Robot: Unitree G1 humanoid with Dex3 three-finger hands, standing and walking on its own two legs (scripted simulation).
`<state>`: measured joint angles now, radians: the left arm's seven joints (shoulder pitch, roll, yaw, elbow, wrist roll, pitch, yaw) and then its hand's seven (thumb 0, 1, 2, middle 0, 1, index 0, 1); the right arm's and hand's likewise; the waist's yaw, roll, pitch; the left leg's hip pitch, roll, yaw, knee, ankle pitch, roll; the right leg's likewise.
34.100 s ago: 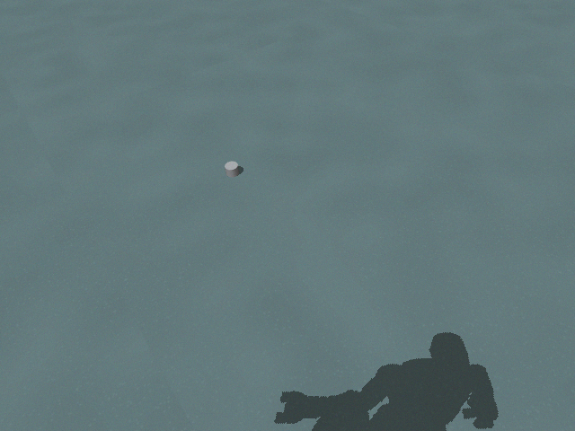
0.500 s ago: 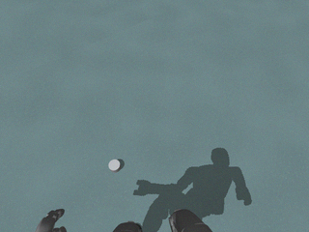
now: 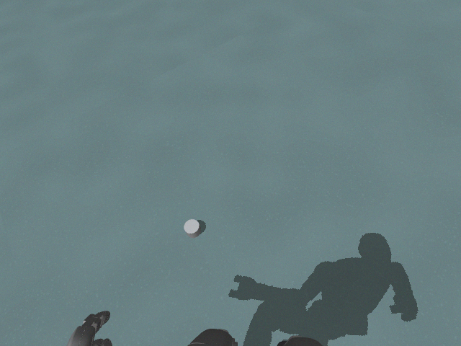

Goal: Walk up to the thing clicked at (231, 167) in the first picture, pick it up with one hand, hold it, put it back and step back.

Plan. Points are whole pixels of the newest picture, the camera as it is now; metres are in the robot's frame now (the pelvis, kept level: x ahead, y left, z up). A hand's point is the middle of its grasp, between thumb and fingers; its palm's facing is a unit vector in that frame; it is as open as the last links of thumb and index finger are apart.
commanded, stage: step back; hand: left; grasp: from above
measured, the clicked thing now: (192, 228) +0.64 +0.28 -0.74
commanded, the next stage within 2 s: none
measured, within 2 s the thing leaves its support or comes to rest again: neither
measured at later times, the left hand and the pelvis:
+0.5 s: hand out of the picture -0.11 +0.28 -0.16, palm faces -0.02 -0.93 -0.38, open 7.4 cm; pelvis -0.18 +0.00 +0.00, yaw -2 degrees
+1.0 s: hand out of the picture -0.22 +0.25 -0.15, palm faces +0.05 -0.92 -0.40, open 7.4 cm; pelvis -0.36 -0.03 -0.01, yaw +3 degrees
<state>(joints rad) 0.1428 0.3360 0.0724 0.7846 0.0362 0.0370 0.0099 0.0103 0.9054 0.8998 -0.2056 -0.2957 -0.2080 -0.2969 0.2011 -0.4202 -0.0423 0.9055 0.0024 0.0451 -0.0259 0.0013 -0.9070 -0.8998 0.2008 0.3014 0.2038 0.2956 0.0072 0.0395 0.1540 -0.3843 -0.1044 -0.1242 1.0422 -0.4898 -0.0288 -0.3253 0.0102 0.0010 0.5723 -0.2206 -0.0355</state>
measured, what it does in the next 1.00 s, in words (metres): walks backwards: left foot, then right foot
